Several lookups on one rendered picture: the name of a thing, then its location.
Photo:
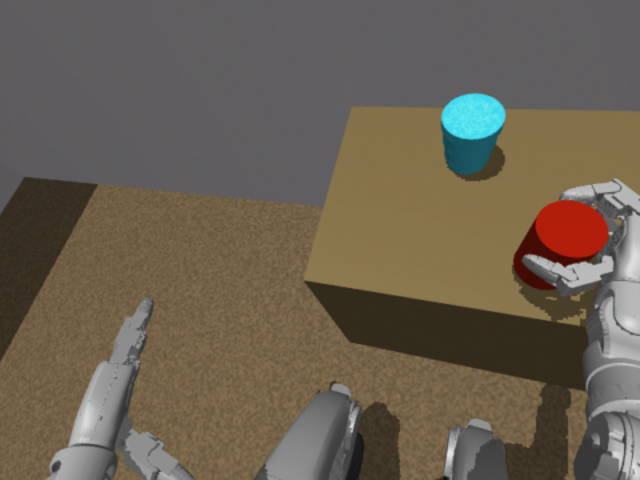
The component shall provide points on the left robot arm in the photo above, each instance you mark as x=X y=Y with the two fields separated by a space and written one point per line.
x=84 y=462

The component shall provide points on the right robot arm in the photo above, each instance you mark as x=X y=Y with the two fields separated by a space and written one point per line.
x=610 y=448

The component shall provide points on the left robot hand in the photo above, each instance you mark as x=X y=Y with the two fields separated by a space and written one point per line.
x=102 y=416

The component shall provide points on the left robot foot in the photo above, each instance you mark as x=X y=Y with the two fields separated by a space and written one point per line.
x=357 y=457

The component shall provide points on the right robot hand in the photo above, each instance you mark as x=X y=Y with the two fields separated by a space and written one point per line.
x=619 y=259

